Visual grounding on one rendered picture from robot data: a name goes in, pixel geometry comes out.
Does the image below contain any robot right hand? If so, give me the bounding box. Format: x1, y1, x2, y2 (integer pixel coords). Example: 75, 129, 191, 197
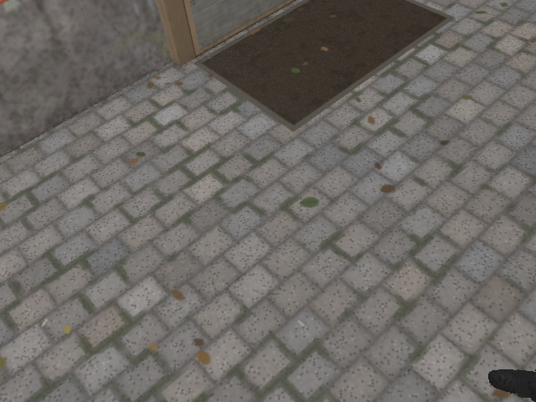
488, 369, 536, 402

